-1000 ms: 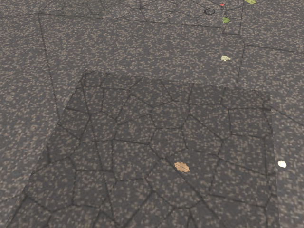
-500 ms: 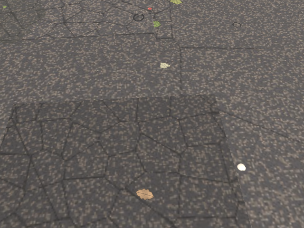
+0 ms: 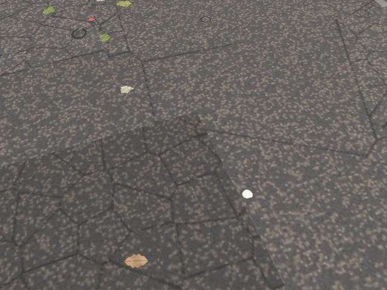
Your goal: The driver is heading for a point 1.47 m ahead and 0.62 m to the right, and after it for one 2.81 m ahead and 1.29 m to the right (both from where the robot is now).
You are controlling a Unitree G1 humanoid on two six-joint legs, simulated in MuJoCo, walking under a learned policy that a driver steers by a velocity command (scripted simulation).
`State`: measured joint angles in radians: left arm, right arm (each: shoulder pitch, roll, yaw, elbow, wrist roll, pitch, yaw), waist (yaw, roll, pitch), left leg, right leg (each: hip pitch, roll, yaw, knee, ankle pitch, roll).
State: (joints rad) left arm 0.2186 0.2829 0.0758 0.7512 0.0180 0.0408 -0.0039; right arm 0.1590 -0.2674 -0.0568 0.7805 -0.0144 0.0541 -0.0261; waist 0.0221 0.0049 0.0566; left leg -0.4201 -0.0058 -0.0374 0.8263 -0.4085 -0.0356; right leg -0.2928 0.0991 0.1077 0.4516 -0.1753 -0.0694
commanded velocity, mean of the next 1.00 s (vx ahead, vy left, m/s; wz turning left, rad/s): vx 0.00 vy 0.00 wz -0.53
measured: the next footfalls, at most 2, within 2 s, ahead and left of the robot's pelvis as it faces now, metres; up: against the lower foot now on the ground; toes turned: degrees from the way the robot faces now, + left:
left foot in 0.12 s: +0.05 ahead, +0.12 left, +0.00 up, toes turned -7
right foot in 0.56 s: -0.03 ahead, -0.09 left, +0.00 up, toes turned -25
